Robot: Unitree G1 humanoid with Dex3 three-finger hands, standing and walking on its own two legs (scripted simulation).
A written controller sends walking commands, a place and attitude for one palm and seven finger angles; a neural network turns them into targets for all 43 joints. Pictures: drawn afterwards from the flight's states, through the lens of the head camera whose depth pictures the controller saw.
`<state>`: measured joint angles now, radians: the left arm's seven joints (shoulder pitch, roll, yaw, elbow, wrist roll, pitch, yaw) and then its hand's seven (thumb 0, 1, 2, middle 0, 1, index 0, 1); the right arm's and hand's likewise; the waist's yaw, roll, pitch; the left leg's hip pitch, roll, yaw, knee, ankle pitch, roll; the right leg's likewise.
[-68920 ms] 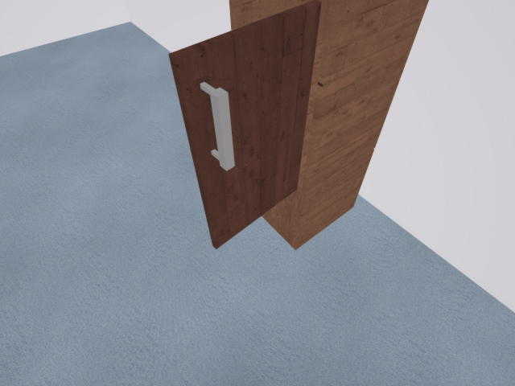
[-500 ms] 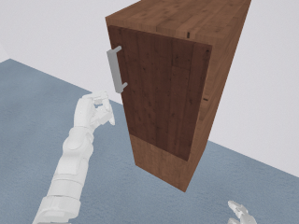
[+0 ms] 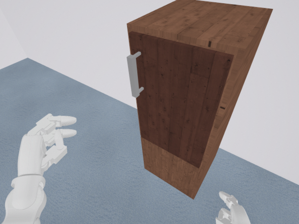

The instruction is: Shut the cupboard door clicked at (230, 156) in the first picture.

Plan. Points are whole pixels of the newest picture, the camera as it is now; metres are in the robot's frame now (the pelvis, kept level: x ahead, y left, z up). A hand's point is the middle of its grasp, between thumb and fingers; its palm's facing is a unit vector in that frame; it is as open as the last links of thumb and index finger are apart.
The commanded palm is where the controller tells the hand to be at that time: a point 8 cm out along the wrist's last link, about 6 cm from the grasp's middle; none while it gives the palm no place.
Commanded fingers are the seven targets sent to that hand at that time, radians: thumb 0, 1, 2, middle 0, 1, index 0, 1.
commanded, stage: draw the hand back to the body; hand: left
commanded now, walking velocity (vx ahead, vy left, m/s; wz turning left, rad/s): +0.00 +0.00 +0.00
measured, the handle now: (136, 75) +0.61 +0.12 +0.09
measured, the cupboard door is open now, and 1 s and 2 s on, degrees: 0 0 0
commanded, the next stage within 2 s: step back with the hand held close in 0.56 s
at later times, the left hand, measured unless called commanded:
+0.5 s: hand (36, 162) +0.19 +0.26 +0.15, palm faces +0.48 -0.79 -0.38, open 7.4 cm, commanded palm +0.14 +0.30 +0.17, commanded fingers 0.00 0.90 0.90 -0.20 -0.30 -0.20 -0.30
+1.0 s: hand (35, 161) +0.19 +0.26 +0.15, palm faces +0.38 -0.78 -0.50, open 7.4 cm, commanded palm +0.13 +0.30 +0.17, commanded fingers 0.00 0.90 0.90 -0.20 -0.30 -0.20 -0.30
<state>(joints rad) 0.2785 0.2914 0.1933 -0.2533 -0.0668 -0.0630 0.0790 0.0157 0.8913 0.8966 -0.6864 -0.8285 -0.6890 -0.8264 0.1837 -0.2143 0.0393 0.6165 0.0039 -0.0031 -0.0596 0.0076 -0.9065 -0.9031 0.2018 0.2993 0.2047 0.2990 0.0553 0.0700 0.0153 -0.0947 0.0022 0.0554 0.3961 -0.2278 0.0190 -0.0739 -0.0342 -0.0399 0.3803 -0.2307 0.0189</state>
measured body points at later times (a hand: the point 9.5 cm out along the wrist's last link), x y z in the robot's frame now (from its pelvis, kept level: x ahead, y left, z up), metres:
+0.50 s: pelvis +0.00 -0.01 +0.00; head -0.02 -0.03 +0.45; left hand +0.16 +0.30 +0.17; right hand +0.20 -0.22 -0.09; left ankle +0.00 +0.10 -0.74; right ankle -0.01 -0.13 -0.74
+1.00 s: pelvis -0.01 +0.00 -0.01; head -0.01 -0.02 +0.44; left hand +0.16 +0.30 +0.18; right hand +0.16 -0.25 -0.09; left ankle +0.00 +0.10 -0.74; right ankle -0.01 -0.13 -0.74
